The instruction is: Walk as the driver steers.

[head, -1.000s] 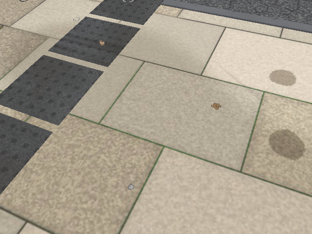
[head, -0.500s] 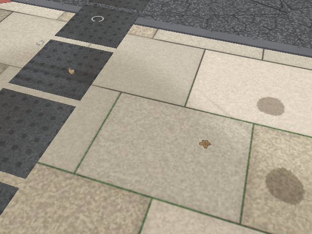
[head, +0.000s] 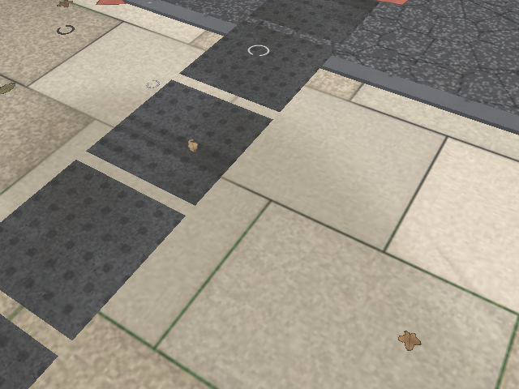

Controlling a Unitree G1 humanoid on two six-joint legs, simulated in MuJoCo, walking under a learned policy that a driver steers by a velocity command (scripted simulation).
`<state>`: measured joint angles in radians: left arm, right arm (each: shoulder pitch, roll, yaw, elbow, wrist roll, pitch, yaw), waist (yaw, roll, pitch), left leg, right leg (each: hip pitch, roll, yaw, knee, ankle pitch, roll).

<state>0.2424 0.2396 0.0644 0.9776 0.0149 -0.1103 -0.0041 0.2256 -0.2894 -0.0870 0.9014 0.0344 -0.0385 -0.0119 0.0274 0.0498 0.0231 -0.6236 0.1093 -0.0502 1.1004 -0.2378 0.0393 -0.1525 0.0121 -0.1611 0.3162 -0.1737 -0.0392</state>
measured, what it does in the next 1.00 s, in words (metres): walks ahead, turning left: left foot, then right foot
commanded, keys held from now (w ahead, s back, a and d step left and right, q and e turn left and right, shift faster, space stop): w+q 0.48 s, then w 0.26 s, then w+e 0.26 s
